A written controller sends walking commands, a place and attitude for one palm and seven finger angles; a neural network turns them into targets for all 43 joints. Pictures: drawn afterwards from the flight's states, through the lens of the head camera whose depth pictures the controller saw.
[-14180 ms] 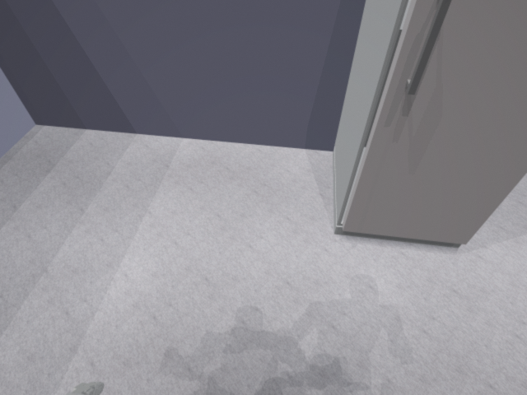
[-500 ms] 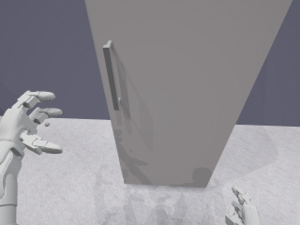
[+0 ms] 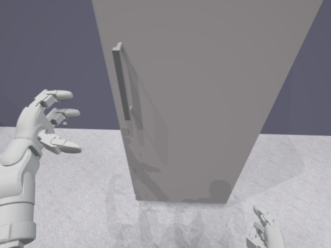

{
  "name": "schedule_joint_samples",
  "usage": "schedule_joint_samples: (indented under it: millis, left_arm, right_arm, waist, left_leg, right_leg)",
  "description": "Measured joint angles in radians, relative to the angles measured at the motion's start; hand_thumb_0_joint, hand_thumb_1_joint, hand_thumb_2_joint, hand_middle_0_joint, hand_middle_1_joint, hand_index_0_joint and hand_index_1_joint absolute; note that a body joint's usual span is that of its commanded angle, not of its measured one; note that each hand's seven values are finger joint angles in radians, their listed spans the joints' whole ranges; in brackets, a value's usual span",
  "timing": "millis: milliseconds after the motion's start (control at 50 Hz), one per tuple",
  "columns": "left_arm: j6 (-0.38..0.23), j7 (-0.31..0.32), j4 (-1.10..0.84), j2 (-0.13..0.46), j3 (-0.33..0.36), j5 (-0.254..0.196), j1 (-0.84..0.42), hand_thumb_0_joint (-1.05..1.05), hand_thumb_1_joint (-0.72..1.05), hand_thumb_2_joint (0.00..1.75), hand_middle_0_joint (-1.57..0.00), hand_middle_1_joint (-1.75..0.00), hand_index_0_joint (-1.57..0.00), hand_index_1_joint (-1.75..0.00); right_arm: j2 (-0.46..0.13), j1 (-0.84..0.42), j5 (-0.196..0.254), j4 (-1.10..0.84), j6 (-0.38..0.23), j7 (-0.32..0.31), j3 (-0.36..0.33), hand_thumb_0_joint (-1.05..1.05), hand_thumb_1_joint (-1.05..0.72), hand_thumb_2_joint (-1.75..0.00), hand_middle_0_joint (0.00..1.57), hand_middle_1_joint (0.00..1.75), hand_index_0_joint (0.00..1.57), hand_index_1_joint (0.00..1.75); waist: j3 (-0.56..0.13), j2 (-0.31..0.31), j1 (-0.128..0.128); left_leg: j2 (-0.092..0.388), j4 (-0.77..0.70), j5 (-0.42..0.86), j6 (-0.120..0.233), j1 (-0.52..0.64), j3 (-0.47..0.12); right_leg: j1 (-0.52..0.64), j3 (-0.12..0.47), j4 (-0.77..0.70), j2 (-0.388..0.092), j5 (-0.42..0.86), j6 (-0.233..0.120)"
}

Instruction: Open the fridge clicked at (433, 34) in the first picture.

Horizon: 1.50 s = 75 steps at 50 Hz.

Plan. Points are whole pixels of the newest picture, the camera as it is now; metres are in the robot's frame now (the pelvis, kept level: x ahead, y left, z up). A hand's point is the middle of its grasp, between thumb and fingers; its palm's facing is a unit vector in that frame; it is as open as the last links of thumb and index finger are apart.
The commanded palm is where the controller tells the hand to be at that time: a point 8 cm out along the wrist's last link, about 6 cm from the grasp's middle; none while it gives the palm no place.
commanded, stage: move the hooked fingers beside the handle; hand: left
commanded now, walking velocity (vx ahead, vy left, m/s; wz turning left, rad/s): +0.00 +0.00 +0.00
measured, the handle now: (124, 85) +0.52 +0.18 +0.15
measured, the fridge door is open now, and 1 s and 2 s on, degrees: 0 0 0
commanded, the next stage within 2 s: none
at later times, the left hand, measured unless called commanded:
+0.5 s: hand (85, 107) +0.38 +0.24 +0.17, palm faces +0.12 -0.99 +0.00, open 14.0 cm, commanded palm +0.35 +0.29 +0.17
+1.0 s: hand (95, 97) +0.43 +0.23 +0.17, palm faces +0.11 -0.99 +0.01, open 14.0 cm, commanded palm +0.41 +0.28 +0.16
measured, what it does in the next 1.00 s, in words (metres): stands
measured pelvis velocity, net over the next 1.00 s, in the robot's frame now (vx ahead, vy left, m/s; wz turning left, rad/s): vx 0.01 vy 0.00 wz -0.01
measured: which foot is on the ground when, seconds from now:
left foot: down 0.00-1.00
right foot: down 0.00-1.00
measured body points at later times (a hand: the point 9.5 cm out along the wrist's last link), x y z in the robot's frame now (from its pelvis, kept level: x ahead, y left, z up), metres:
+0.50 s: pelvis +0.01 +0.00 +0.00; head +0.00 -0.01 +0.45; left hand +0.37 +0.29 +0.17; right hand +0.15 -0.26 -0.09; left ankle +0.06 +0.13 -0.74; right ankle -0.02 -0.12 -0.74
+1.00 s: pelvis +0.01 +0.00 +0.00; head +0.02 -0.01 +0.45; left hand +0.42 +0.28 +0.17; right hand +0.12 -0.28 -0.11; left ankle +0.06 +0.13 -0.74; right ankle -0.02 -0.12 -0.74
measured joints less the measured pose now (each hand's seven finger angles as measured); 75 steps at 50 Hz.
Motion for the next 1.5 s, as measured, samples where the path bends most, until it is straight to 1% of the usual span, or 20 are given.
schedule_joint_samples:
  millis: [100,220,360,420,520,640,760,920,980,1080,1180,1260,1340,1500]
  left_arm:
    - [0.0,0.011,0.033,0.003,0.008,0.008,-0.017,-0.01,-0.5,0.3,-0.31,-1.2,-0.31,-1.2]
    - [-0.01,0.028,0.042,-0.006,0.002,0.019,-0.033,-0.01,-0.5,0.3,-0.3,-1.2,-0.3,-1.2]
    - [-0.016,0.042,0.143,0.001,-0.016,0.039,-0.116,-0.01,-0.5,0.3,-0.3,-1.2,-0.31,-1.2]
    - [-0.029,0.049,0.181,0.005,-0.021,0.048,-0.152,-0.01,-0.5,0.3,-0.3,-1.2,-0.3,-1.2]
    - [-0.051,0.047,0.239,0.009,-0.022,0.052,-0.201,-0.01,-0.5,0.3,-0.3,-1.2,-0.3,-1.2]
    - [-0.055,0.043,0.286,0.024,0.006,0.058,-0.211,-0.01,-0.5,0.3,-0.3,-1.2,-0.31,-1.2]
    - [-0.072,0.044,0.319,0.034,0.015,0.066,-0.228,-0.01,-0.5,0.3,-0.3,-1.2,-0.3,-1.2]
    - [-0.097,0.045,0.38,0.035,-0.019,0.076,-0.306,-0.01,-0.5,0.3,-0.3,-1.2,-0.3,-1.2]
    - [-0.101,0.05,0.428,0.036,-0.023,0.079,-0.345,-0.01,-0.5,0.3,-0.3,-1.2,-0.3,-1.2]
    - [-0.12,0.07,0.498,0.043,-0.021,0.102,-0.397,-0.01,-0.5,0.3,-0.3,-1.2,-0.3,-1.2]
    - [-0.151,0.08,0.531,0.038,-0.028,0.11,-0.428,-0.01,-0.5,0.3,-0.3,-1.2,-0.3,-1.2]
    - [-0.16,0.088,0.581,0.04,-0.027,0.118,-0.462,-0.01,-0.5,0.3,-0.3,-1.2,-0.3,-1.2]
    - [-0.174,0.098,0.583,0.041,-0.018,0.127,-0.455,-0.01,-0.5,0.3,-0.3,-1.2,-0.3,-1.2]
    - [-0.183,0.088,0.603,0.058,0.004,0.126,-0.445,-0.01,-0.5,0.3,-0.3,-1.2,-0.31,-1.2]
  right_arm:
    - [-0.004,0.02,0.001,-0.001,0.012,0.006,-0.007,0.01,-0.9,-0.9,0.2,0.3,0.2,0.3]
    - [-0.013,0.04,0.001,0.006,0.022,0.007,-0.02,0.01,-0.9,-0.9,0.2,0.3,0.2,0.3]
    - [-0.015,0.041,0.0,0.024,0.034,0.004,-0.023,0.01,-0.9,-0.9,0.2,0.3,0.2,0.3]
    - [-0.013,0.043,-0.002,0.025,0.037,0.004,-0.026,0.01,-0.9,-0.9,0.2,0.3,0.2,0.3]
    - [-0.011,0.054,-0.003,0.027,0.045,0.009,-0.029,0.01,-0.9,-0.9,0.2,0.3,0.2,0.3]
    - [-0.014,0.074,-0.004,0.018,0.064,0.02,-0.036,0.01,-0.9,-0.9,0.2,0.3,0.2,0.3]
    - [-0.022,0.092,-0.003,0.023,0.076,0.021,-0.046,0.01,-0.9,-0.9,0.2,0.3,0.2,0.3]
    - [-0.027,0.098,-0.003,0.034,0.084,0.02,-0.055,0.01,-0.9,-0.9,0.2,0.3,0.2,0.3]
    - [-0.025,0.094,-0.005,0.036,0.089,0.023,-0.052,0.01,-0.9,-0.9,0.2,0.3,0.2,0.3]
    - [-0.018,0.098,-0.01,0.028,0.096,0.032,-0.05,0.01,-0.9,-0.9,0.2,0.3,0.2,0.3]
    - [-0.016,0.118,-0.013,0.029,0.103,0.04,-0.052,0.01,-0.9,-0.9,0.2,0.3,0.2,0.3]
    - [-0.015,0.131,-0.015,0.037,0.113,0.045,-0.052,0.01,-0.9,-0.9,0.2,0.3,0.2,0.3]
    - [-0.017,0.146,-0.017,0.035,0.121,0.05,-0.058,0.01,-0.9,-0.9,0.2,0.3,0.2,0.3]
    - [-0.019,0.155,-0.014,0.038,0.13,0.047,-0.059,0.01,-0.9,-0.9,0.2,0.3,0.2,0.3]
  waist:
    - [-0.009,-0.003,-0.011]
    - [-0.009,-0.003,-0.015]
    - [-0.007,-0.005,-0.025]
    - [-0.007,-0.004,-0.031]
    - [-0.015,-0.006,-0.042]
    - [-0.03,-0.006,-0.056]
    - [-0.03,-0.008,-0.058]
    - [-0.028,-0.008,-0.06]
    - [-0.032,-0.009,-0.068]
    - [-0.036,-0.011,-0.083]
    - [-0.037,-0.009,-0.088]
    - [-0.039,-0.01,-0.095]
    - [-0.041,-0.007,-0.1]
    - [-0.041,-0.011,-0.106]
  left_leg:
    - [0.002,0.0,-0.005,0.0,-0.003,0.008]
    - [0.003,0.003,-0.01,0.0,-0.005,0.01]
    - [0.004,0.01,-0.01,-0.003,-0.027,0.003]
    - [0.007,0.012,-0.01,-0.004,-0.036,0.003]
    - [0.01,0.014,-0.015,-0.006,-0.047,0.008]
    - [0.015,0.019,-0.025,-0.008,-0.053,0.019]
    - [0.017,0.035,-0.035,-0.009,-0.066,0.015]
    - [0.016,0.053,-0.039,-0.008,-0.096,0.005]
    - [0.014,0.056,-0.039,-0.007,-0.107,0.005]
    - [0.016,0.062,-0.04,-0.006,-0.123,0.009]
    - [0.016,0.068,-0.044,-0.004,-0.132,0.013]
    - [0.016,0.073,-0.046,-0.002,-0.141,0.014]
    - [0.018,0.074,-0.048,-0.001,-0.144,0.021]
    - [0.021,0.08,-0.052,-0.001,-0.148,0.024]
  right_leg:
    - [-0.006,0.008,0.001,0.001,-0.003,0.0]
    - [-0.008,0.011,0.002,0.002,-0.005,0.0]
    - [-0.028,0.005,0.009,0.004,-0.008,-0.002]
    - [-0.038,0.005,0.01,0.006,-0.008,-0.004]
    - [-0.052,0.01,0.015,0.008,-0.012,-0.006]
    - [-0.065,0.022,0.023,0.012,-0.019,-0.007]
    - [-0.074,0.019,0.033,0.014,-0.027,-0.008]
    - [-0.095,0.009,0.042,0.013,-0.03,-0.008]
    - [-0.107,0.009,0.047,0.012,-0.031,-0.006]
    - [-0.126,0.014,0.054,0.012,-0.031,-0.006]
    - [-0.134,0.019,0.058,0.012,-0.032,-0.004]
    - [-0.144,0.02,0.063,0.012,-0.034,-0.002]
    - [-0.15,0.027,0.063,0.013,-0.032,-0.002]
    - [-0.154,0.03,0.066,0.016,-0.033,-0.001]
